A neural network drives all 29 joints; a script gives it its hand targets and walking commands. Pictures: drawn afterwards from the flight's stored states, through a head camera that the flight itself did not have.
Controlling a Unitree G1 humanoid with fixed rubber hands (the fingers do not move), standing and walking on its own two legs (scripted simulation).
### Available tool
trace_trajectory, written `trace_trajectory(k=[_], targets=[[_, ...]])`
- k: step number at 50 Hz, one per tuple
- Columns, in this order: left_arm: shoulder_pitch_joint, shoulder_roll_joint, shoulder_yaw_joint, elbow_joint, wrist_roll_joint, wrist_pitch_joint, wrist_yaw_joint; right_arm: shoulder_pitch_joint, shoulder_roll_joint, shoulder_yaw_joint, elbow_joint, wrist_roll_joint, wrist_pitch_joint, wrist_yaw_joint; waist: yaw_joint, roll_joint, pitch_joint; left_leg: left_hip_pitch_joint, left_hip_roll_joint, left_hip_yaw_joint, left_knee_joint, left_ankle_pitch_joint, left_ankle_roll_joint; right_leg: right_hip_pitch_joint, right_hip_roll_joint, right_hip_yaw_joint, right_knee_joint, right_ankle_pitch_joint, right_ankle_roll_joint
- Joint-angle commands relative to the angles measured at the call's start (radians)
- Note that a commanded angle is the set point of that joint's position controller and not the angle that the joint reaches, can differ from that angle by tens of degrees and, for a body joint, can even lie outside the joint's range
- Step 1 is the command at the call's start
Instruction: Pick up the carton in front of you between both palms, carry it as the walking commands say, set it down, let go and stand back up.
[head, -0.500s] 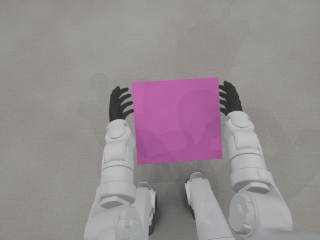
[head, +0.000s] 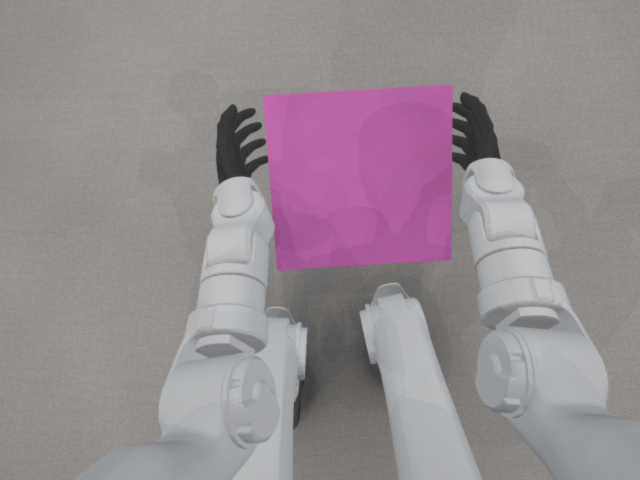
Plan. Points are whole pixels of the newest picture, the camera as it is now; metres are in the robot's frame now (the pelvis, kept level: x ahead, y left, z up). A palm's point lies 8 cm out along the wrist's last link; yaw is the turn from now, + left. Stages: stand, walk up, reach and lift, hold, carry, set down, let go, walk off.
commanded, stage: set down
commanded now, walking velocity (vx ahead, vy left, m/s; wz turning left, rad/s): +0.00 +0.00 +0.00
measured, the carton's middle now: (350, 178) +0.46 -0.08 -0.20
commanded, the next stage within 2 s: none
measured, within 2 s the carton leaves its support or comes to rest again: rests again in 1.36 s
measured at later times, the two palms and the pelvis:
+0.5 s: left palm (273, 186) +0.48 +0.04 -0.24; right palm (459, 173) +0.45 -0.25 -0.26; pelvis -0.02 +0.00 -0.10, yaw +2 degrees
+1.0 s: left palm (268, 185) +0.50 +0.05 -0.27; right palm (452, 170) +0.46 -0.25 -0.27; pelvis -0.02 +0.01 -0.13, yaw +2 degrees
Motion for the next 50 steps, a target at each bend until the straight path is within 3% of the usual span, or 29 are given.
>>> trace_trajectory(k=[1,15,26,29,34,46,50], targets=[[-0.559,-0.820,-0.524,0.094,-0.072,0.013,-0.251,-0.581,0.817,0.469,-0.064,0.117,-0.057,0.257,-0.066,-0.113,-0.957,0.205,-0.086,0.126,-0.100,0.135,0.022,0.790,0.055,-0.110,-0.120,0.237,0.006],[-0.715,-0.731,-0.472,0.151,-0.098,0.001,-0.221,-0.733,0.684,0.422,0.008,0.152,-0.077,0.255,-0.101,-0.101,-0.928,0.069,-0.100,0.147,0.086,0.105,0.024,0.626,0.038,-0.131,0.052,0.211,0.007],[-0.840,-0.686,-0.504,0.154,-0.163,-0.013,-0.199,-0.858,0.578,0.423,0.042,0.224,-0.104,0.269,-0.146,-0.068,-0.932,0.082,-0.103,0.155,0.226,0.150,0.020,0.538,0.009,-0.147,0.193,0.254,0.001],[-0.864,-0.710,-0.536,0.126,-0.173,-0.011,-0.202,-0.894,0.585,0.426,0.017,0.248,-0.107,0.281,-0.161,-0.018,-0.927,0.101,-0.102,0.161,0.245,0.181,0.017,0.499,0.008,-0.147,0.218,0.300,-0.006],[-0.833,-0.725,-0.535,0.162,-0.166,-0.007,-0.217,-0.818,0.569,0.373,0.088,0.224,-0.103,0.297,-0.172,0.048,-0.827,0.040,-0.103,0.156,0.258,0.171,0.017,0.445,0.002,-0.138,0.234,0.314,-0.022],[-0.839,-0.618,-0.410,0.304,-0.111,-0.011,-0.232,-0.799,0.476,0.254,0.256,0.141,-0.101,0.326,-0.172,0.075,-0.614,-0.011,-0.094,0.131,0.242,0.090,0.027,0.254,-0.016,-0.132,0.241,0.169,-0.046],[-0.822,-0.582,-0.364,0.347,-0.092,-0.011,-0.239,-0.786,0.448,0.223,0.299,0.116,-0.099,0.330,-0.168,0.061,-0.558,-0.031,-0.093,0.125,0.244,0.089,0.032,0.224,-0.020,-0.124,0.242,0.156,-0.052]])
